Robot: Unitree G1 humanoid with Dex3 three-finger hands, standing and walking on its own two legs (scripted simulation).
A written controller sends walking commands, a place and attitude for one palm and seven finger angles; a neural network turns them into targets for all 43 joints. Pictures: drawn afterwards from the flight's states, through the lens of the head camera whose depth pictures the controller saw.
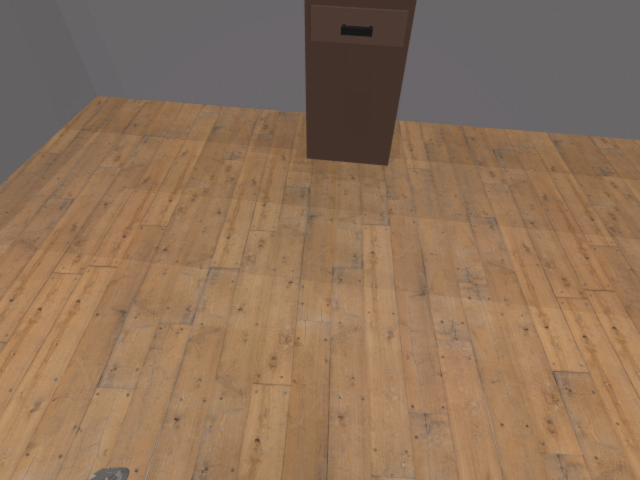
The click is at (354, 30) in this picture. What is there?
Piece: drawer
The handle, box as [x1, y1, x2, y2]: [341, 24, 372, 36]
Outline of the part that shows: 341,26 341,34 371,36 371,26 345,26 345,24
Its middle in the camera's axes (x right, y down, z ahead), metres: +0.14 -0.85 +1.56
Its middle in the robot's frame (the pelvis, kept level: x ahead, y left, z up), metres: +1.74 -0.06 -0.09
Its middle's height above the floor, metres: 0.68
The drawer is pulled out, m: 0.00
